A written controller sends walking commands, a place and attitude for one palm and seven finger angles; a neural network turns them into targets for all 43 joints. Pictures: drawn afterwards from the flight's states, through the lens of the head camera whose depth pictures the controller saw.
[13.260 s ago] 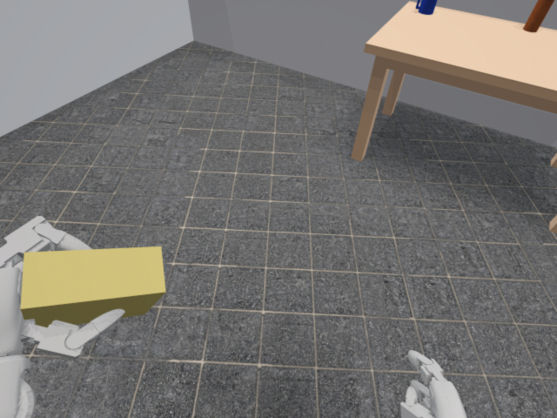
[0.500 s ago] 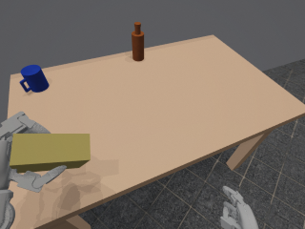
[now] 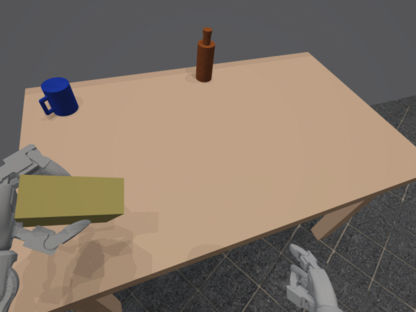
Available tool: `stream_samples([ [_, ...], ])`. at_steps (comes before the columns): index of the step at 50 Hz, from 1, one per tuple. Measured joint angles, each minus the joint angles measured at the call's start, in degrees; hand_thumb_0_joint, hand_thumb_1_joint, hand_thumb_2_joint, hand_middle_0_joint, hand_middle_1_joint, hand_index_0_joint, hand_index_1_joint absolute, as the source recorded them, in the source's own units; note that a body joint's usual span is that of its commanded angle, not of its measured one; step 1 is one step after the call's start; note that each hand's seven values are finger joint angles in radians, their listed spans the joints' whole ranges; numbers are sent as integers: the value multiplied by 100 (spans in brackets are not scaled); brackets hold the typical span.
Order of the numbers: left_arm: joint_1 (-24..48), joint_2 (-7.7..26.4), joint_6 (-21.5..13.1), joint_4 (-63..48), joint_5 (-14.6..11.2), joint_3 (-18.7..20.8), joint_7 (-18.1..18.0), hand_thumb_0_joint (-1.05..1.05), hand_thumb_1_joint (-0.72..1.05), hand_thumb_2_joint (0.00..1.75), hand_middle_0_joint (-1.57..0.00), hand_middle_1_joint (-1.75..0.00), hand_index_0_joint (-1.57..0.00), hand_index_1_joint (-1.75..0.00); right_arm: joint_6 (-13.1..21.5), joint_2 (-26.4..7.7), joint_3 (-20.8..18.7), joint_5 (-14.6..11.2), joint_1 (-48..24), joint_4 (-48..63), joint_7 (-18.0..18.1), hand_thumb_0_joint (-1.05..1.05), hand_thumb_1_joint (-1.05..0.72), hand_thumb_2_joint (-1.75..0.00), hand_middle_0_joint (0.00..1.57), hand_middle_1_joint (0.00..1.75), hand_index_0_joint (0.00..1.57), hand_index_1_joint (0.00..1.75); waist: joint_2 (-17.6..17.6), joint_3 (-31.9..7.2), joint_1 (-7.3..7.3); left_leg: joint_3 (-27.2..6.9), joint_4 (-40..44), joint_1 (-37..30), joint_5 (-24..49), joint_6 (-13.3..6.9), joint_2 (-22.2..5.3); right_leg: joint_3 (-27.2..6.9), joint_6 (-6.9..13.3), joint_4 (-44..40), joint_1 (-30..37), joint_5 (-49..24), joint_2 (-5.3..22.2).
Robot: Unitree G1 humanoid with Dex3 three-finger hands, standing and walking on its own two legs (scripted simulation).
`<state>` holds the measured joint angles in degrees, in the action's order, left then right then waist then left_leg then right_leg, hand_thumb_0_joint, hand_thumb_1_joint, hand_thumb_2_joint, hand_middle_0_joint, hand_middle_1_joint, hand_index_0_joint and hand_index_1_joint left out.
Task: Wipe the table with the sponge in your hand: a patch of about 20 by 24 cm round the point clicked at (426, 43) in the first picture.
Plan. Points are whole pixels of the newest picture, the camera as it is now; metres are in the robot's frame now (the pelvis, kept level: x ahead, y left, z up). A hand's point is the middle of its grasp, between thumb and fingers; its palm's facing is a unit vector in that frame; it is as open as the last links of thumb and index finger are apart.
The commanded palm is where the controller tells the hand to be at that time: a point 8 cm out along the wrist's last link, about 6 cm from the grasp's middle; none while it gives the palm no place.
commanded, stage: come to a stop and stand still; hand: left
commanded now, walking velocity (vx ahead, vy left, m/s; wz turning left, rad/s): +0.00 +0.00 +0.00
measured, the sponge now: (86, 202) +0.24 +0.22 +0.13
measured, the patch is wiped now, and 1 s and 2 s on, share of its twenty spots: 0.00 0.00 0.00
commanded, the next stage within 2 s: look again from close up in 0.68 s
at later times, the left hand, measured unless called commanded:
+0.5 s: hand (79, 210) +0.22 +0.21 +0.15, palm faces +0.35 -0.87 -0.36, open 9.5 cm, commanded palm +0.16 +0.25 +0.17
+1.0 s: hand (70, 205) +0.22 +0.22 +0.15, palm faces +0.34 -0.87 -0.37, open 9.5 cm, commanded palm +0.16 +0.26 +0.17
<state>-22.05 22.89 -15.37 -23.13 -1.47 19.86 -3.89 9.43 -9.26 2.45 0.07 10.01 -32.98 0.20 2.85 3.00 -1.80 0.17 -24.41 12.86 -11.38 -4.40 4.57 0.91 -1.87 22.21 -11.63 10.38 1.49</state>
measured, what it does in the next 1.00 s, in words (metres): stands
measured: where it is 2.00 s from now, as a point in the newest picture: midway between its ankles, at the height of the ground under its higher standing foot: outside the picture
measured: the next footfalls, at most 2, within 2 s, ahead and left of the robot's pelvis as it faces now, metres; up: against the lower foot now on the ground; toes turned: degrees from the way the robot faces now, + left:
none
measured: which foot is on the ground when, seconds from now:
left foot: down 0.00-1.00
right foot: down 0.00-1.00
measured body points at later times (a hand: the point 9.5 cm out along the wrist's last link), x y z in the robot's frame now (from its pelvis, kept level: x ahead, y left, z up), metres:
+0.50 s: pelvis +0.00 -0.03 +0.00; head +0.01 -0.02 +0.45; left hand +0.19 +0.25 +0.17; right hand +0.18 -0.26 -0.07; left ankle +0.02 +0.06 -0.74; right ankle +0.01 -0.14 -0.74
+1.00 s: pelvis +0.00 -0.02 +0.00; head +0.02 +0.00 +0.45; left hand +0.19 +0.27 +0.17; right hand +0.18 -0.25 -0.06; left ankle +0.02 +0.06 -0.74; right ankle +0.01 -0.14 -0.74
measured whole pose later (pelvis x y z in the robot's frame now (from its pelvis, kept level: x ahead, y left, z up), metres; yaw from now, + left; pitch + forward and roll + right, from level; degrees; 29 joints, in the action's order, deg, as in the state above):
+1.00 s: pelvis +0.00 -0.02 +0.00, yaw +0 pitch +0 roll -1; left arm -25.5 21.3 -11.4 -26.2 -2.1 18.5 -5.1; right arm 8.0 -11.4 1.5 -0.3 11.3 -33.8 2.8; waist 1.5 1.2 -1.3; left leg -0.4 -24.3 12.5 -11.7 -3.2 2.4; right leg 1.3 -0.2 19.6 -10.3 9.3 -0.8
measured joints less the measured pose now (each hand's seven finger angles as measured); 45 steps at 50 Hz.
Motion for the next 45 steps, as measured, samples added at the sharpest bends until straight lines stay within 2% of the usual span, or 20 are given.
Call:
stream_samples([
  [4, -123, 22, 103, -221, -37, 68, -20, -1, -44, 100, -80, -136, -81, -136, -58, -76, -20, -3, 39, 36, 46, 1, -90, -89, 20, 30, 21, 30, 30, 81, 3, -56, -25, 6, -17, 32, -43, 57, 47, -21, 26, 8, -46],
  [9, -289, -31, 44, -587, -72, 34, -56, -1, -44, 101, -80, -136, -81, -136, -102, -193, -72, -4, 97, -15, 81, 1, -90, -89, 20, 30, 21, 30, -26, 61, -14, -114, -97, 10, -68, 86, -113, 115, 108, -55, 79, 16, -119],
  [17, -301, -153, 180, -91, -110, -13, -92, -1, -44, 101, -80, -136, -81, -136, -198, -271, -125, -37, 156, -72, 180, 1, -90, -89, 20, 30, 21, 30, -211, -183, 0, -96, -54, -21, -63, 156, -227, 91, 189, -171, 121, -52, -233],
  [23, -235, -295, 348, 49, -71, -164, -122, -1, -44, 101, -80, -136, -80, -136, -180, -282, -108, -46, 177, -79, 217, 1, -90, -89, 20, 30, 20, 30, -232, -186, 26, -97, -36, 8, -26, 197, -292, 90, 242, -232, 105, -118, -298],
  [27, -265, -271, 334, -120, -60, -210, -130, -1, -44, 101, -80, -136, -80, -136, -165, -281, -106, -31, 182, -77, 222, 1, -90, -89, 20, 30, 20, 30, -224, -148, 56, -110, -62, 53, -24, 216, -323, 102, 267, -261, 85, -148, -331],
  [34, -409, -111, 312, -212, -110, -47, -131, -1, -44, 101, -80, -136, -80, -136, -178, -277, -119, -37, 193, -112, 232, 1, -90, -89, 20, 30, 21, 30, -238, -165, 87, -78, -37, 59, -29, 219, -337, 67, 264, -298, 73, -165, -343],
  [45, -382, -208, 449, -193, -83, -149, -130, -1, -44, 101, -80, -136, -80, -136, -164, -255, -111, -48, 168, -139, 253, 1, -90, -89, 20, 30, 21, 30, -173, -175, 52, -59, 9, -21, -31, 154, -260, 48, 197, -278, 127, -125, -265],
])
